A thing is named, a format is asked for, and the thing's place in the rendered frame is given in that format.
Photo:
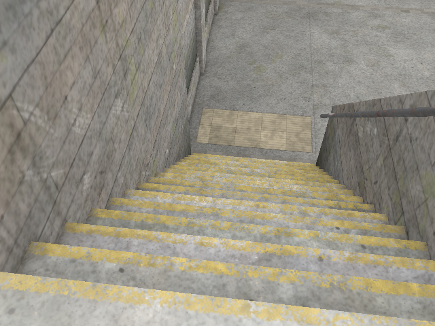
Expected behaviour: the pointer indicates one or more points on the stairs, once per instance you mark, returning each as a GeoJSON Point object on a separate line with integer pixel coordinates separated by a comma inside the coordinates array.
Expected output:
{"type": "Point", "coordinates": [248, 229]}

